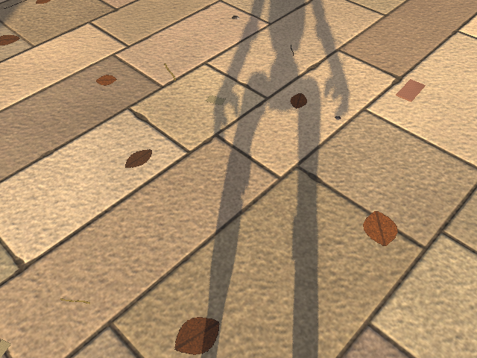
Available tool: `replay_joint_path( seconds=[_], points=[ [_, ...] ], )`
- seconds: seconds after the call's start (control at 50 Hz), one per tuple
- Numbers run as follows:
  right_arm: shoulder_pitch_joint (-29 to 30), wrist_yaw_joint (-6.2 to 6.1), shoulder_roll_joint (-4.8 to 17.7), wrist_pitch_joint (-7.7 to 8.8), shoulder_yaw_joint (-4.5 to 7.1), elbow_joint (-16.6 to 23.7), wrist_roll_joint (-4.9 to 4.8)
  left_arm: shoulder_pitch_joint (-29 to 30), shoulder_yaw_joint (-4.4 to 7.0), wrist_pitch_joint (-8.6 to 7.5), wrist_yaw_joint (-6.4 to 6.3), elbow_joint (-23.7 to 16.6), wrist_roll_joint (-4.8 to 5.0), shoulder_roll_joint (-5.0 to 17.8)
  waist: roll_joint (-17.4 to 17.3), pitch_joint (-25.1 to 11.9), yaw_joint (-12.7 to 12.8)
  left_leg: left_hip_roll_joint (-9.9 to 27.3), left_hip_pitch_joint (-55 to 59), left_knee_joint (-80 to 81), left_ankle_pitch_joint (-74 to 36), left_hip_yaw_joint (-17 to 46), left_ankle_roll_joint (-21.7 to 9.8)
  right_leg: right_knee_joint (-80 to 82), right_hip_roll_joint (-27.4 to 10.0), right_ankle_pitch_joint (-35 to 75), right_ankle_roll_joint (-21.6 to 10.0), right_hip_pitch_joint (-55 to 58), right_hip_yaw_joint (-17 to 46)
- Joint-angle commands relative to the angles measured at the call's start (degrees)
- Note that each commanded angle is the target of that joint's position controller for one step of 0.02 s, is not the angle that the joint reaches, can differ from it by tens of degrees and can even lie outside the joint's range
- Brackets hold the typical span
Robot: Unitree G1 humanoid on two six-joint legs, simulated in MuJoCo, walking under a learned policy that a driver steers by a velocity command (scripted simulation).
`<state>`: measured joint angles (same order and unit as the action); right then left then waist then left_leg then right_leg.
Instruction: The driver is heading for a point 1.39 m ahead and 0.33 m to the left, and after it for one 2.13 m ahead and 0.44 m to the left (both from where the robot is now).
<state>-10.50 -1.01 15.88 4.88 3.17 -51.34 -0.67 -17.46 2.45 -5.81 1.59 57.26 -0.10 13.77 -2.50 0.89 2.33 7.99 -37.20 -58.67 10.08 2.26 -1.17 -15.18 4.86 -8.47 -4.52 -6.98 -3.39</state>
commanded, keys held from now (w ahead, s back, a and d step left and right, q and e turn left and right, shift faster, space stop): w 0.02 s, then w+q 0.80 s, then q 0.06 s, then no key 0.12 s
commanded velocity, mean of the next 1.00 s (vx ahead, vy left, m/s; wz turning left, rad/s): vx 0.47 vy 0.00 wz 0.43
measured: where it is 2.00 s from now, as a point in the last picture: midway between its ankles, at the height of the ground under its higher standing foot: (207, 302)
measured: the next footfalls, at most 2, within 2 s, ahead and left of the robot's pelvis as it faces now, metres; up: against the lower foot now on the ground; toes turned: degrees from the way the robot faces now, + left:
left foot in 0.28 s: +0.35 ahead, +0.15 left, +0.00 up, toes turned +8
right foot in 0.78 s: +0.66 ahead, +0.02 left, +0.00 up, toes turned +25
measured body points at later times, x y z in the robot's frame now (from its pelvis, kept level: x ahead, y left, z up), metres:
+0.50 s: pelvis +0.30 +0.08 +0.00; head +0.32 +0.10 +0.45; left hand +0.38 +0.37 -0.12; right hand +0.42 -0.17 -0.12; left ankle +0.31 +0.15 -0.75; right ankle +0.37 -0.09 -0.67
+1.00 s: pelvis +0.57 +0.09 +0.00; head +0.61 +0.10 +0.45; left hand +0.52 +0.38 -0.12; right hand +0.82 -0.09 -0.11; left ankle +0.52 +0.23 -0.67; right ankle +0.63 +0.01 -0.75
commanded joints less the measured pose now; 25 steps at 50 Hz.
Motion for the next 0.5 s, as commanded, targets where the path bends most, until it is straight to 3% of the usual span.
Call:
replay_joint_path(
  seconds=[0.02, 0.1, 0.2, 0.24, 0.26, 0.28, 0.3, 0.32, 0.34, 0.36, 0.38, 0.4, 0.44, 0.5],
  points=[
    [0.6, 0.21, 2.21, 0.21, 0.47, 3.19, 0.5, 2.73, 1.27, -0.83, -1.26, -3.36, 0.15, 8.22, 4.66, 3.37, -2.06, 1.22, -1.21, 10.41, -10.22, 0.46, 1.13, 10.68, -15.28, 6.81, -8.92, -4.91, 10.32],
    [8.35, 1.53, 0.88, 0.54, -0.52, 5.27, -0.32, -1.52, 1.47, -0.65, -1.89, -1.9, 0.57, 9.88, 4.46, 3.49, 0.94, -1.58, 2.03, 22.17, -18.34, -2.44, 0.64, 10.91, -15.2, 7.41, -7.01, -0.76, 4.97],
    [13.53, 3.62, 2.19, 0.58, -0.65, 9.33, -0.83, -4.34, 1.93, 1.09, -2.09, -0.21, 0.67, 10.2, 4.1, 4.16, 1.52, -3.26, -2.66, 26.5, -9.94, -1.78, -2.83, 5.09, -19.91, 14.24, -5.16, 13.13, 2.34],
    [10.16, 4.24, 4.1, 0.55, 0.16, 9.67, -0.65, -2.54, 2.32, 1.9, -2.31, -1.13, 0.51, 11.58, 6.07, 0.97, -1.1, -6.22, 4.11, 26.53, -4.41, -4.85, -4.78, -2.31, -19.96, 31.89, -3.71, 14.88, 0.29],
    [3.69, 4.28, 5.97, 0.41, 1.33, 8.36, -0.55, -1.37, 2.36, 2.51, -2.52, -1.75, 0.31, 11.85, 6.43, -3.1, -4.81, -8.78, 12.91, 27.4, -4.03, -6.9, -6.13, -11.45, -18.65, 41.9, -2.49, 13.88, -1.73],
    [-5.81, 3.89, 9.4, 0.18, 3.22, 5.88, -0.72, -1.56, 1.89, 2.93, -2.96, -2.84, -0.2, 10.94, 5.05, -8.54, -8.66, -9.79, 26.74, 28.08, -5.58, -5.36, -8.05, -24.62, -16.05, 41.93, -0.46, 7.64, -4.14],
    [-13.97, 3.18, 16.19, -0.2, 5.17, 5.1, -0.01, -5.69, 0.21, 2.0, -2.68, -5.3, -1.11, 6.56, -5.35, -16.88, -8.57, 3.94, 50.2, 28.27, -3.12, 18.22, -16.38, -47.38, -10.09, 21.36, 3.18, -14.71, -5.48],
    [-14.27, 3.2, 14.81, -0.27, 4.6, 5.39, -0.75, -6.56, -1.13, -0.28, -1.74, -5.38, -1.06, 3.51, -11.8, -22.8, -7.14, 12.58, 61.33, 39.84, 4.51, 44.79, -23.48, -61.64, -0.17, -21.66, 4.97, -31.1, 3.01],
    [-13.09, 3.06, 10.8, -0.21, 3.33, 5.51, -0.31, -1.5, 0.37, -2.42, -0.82, -6.69, 1.07, 9.35, -8.22, -18.39, -8.57, 10.78, 59.03, 41.74, 7.14, 40.39, -20.04, -65.14, -4.28, -20.53, 3.05, -37.63, 9.87],
    [-9.59, 2.74, 8.73, -0.06, 2.85, 6.57, 0.05, 3.28, 0.47, -3.49, -0.63, -8.44, 2.35, 10.33, -4.62, -11.66, -7.84, 8.45, 51.49, 41.98, 3.45, 31.62, -17.7, -63.09, -6.99, -15.92, 1.86, -38.82, 9.11],
    [-5.62, 2.78, 7.52, 0.08, 2.44, 7.66, 0.35, 5.07, 0.55, -3.72, -0.98, -8.75, 1.68, 9.78, 1.45, -6.81, -5.54, 6.18, 42.17, 43.13, -2.92, 25.21, -16.41, -57.59, -9.2, -12.21, 1.91, -36.64, 8.53],
    [-2.9, 2.7, 5.92, 0.23, 1.91, 8.78, 0.71, 5.17, 1.18, -3.18, -1.46, -8.6, 0.6, 10.29, 2.58, -4.98, -3.47, 4.32, 35.65, 44.38, -8.29, 20.94, -15.28, -52.47, -11.08, -10.01, 2.31, -32.3, 8.64],
    [-1.7, 2.5, 6.12, 0.15, 1.89, 9.69, 0.73, 4.14, 1.32, -1.64, -1.66, -9.21, -0.32, 8.69, 1.24, -3.54, -1.22, 2.45, 28.98, 46.6, -12.73, 18.33, -15.6, -47.57, -11.5, -8.76, 3.87, -27.86, 8.33],
    [-4.4, 1.31, 8.65, 0.19, 2.7, 9.43, 0.04, 8.4, 1.17, -0.48, -2.11, -11.49, -0.98, 7.18, 0.68, -1.28, -1.65, 0.65, 24.58, 48.15, -15.52, 14.12, -15.64, -37.28, -10.34, -1.75, 6.86, -28.72, 6.82]
  ],
)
